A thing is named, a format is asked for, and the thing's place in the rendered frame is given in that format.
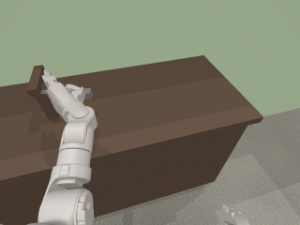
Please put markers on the robot left forearm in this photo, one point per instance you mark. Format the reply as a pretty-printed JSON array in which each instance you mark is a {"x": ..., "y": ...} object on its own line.
[{"x": 72, "y": 168}]

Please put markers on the tap lever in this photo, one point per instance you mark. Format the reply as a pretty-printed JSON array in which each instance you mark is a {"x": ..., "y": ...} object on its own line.
[{"x": 88, "y": 93}]

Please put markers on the right robot hand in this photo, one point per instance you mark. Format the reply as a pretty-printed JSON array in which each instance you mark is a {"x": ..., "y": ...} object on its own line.
[{"x": 235, "y": 215}]

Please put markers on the left robot hand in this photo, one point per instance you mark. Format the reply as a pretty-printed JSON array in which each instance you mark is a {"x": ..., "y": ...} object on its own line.
[{"x": 60, "y": 95}]

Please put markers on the robot left upper arm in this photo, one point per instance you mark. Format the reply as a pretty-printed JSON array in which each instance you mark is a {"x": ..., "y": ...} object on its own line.
[{"x": 72, "y": 206}]

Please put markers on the counter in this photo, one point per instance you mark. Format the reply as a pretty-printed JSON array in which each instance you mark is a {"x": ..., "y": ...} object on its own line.
[{"x": 162, "y": 128}]

